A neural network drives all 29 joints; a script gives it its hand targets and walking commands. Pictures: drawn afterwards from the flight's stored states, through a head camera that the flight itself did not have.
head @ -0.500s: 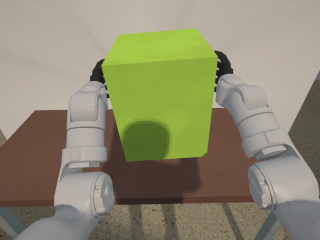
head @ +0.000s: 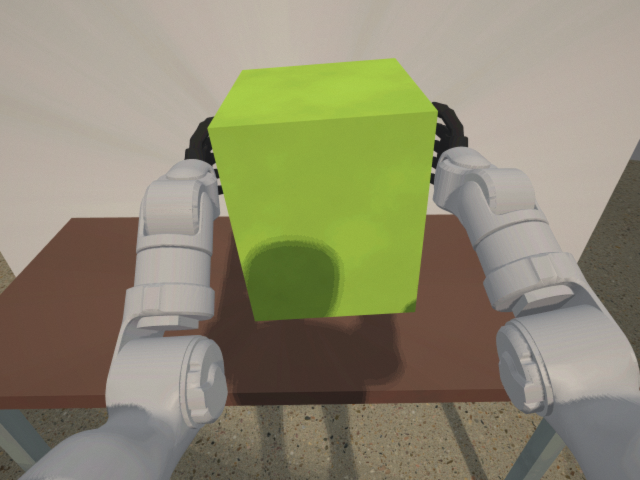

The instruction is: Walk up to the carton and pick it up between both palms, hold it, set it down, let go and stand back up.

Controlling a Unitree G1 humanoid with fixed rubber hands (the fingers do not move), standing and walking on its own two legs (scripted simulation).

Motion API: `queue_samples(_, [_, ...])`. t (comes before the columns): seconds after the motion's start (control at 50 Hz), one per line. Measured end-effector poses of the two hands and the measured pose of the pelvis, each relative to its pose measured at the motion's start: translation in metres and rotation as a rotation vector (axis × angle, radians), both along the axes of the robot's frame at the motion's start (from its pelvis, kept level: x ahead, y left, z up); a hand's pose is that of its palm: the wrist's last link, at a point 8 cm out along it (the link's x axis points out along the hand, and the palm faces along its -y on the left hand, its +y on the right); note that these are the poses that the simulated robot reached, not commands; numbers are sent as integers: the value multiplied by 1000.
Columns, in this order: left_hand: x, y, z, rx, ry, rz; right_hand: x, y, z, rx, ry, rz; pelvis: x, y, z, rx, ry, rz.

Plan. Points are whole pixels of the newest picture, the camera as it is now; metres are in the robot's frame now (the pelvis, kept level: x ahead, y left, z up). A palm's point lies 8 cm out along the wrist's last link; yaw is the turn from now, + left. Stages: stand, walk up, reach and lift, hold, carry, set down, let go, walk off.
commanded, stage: hold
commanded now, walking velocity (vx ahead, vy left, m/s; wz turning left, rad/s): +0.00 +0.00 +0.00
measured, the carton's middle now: (326, 187) +0.40 +0.01 +0.24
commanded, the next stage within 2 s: none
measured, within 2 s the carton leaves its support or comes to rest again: neither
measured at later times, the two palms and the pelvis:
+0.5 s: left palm (201, 177) +0.38 +0.16 +0.27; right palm (449, 163) +0.38 -0.14 +0.28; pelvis +0.00 +0.00 +0.00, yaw +0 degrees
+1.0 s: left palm (201, 179) +0.37 +0.15 +0.27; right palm (456, 172) +0.37 -0.14 +0.28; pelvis +0.00 +0.00 +0.00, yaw +0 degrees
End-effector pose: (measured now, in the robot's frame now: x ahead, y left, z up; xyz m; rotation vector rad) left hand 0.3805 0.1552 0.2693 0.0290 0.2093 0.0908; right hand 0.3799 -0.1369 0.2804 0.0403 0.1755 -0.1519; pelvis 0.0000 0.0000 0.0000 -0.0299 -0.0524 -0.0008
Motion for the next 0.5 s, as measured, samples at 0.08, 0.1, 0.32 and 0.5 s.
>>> queue_samples(0.08, [0,0,1,-2,0,2,1,0,1,-3,0,2,0,-1,0,0,1,2])
queue_samples(0.1, [0,0,1,-3,0,2,1,0,1,-3,0,2,0,-1,0,0,1,3])
queue_samples(0.32, [1,0,-1,-5,-1,3,1,0,1,-9,1,4,1,-1,0,0,-2,8])
queue_samples(0.5, [1,0,-1,-3,-2,1,1,0,0,-9,1,3,2,0,0,-1,-3,7])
